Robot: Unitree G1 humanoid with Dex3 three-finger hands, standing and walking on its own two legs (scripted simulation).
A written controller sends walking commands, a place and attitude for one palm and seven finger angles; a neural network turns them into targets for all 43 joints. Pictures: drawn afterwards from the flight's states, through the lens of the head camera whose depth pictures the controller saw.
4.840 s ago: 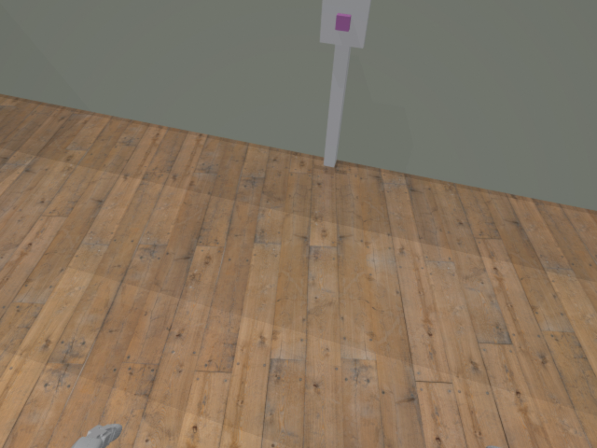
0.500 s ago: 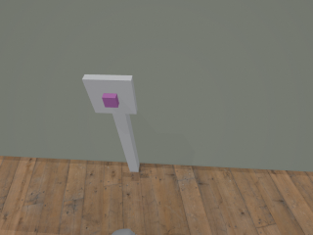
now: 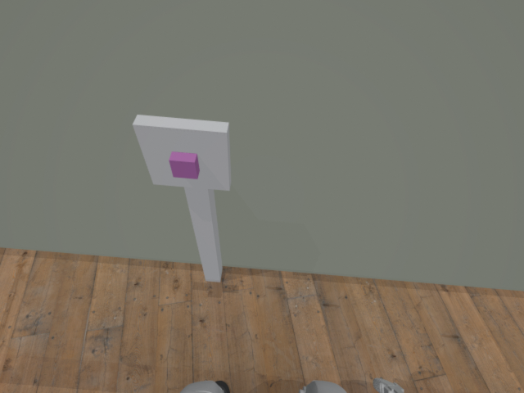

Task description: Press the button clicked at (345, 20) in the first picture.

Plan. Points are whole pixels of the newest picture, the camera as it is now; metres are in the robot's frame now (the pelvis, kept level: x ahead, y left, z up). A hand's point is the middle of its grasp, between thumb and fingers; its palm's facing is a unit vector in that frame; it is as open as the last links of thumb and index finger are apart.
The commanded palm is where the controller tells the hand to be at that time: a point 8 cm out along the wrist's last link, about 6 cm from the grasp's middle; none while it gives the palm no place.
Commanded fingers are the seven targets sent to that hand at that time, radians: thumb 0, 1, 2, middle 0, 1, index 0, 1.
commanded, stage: come to a stop and stand still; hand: left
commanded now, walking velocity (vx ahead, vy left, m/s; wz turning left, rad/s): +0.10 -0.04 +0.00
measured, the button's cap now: (185, 164) +0.53 +0.21 -0.03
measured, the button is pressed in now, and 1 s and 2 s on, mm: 0 0 0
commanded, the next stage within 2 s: look again from close up in 1.04 s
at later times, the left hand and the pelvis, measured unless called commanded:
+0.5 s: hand out of the picture -0.06 +0.12 -0.15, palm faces +0.14 -0.96 -0.22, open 7.4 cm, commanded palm none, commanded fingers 0.00 0.90 0.90 -0.20 -0.30 -0.20 -0.30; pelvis -0.05 -0.05 +0.01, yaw +3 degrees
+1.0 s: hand out of the picture -0.05 +0.18 -0.17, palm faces +0.07 -0.98 -0.18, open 7.4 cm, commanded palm none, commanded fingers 0.00 0.90 0.90 -0.20 -0.30 -0.20 -0.30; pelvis -0.05 +0.01 +0.01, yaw +1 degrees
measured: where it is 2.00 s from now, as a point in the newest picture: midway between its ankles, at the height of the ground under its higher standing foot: outside the picture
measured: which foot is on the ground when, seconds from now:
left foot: down 0.00-0.16, up 0.18-0.62, down 0.64-1.00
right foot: up 0.00-0.14, down 0.16-1.00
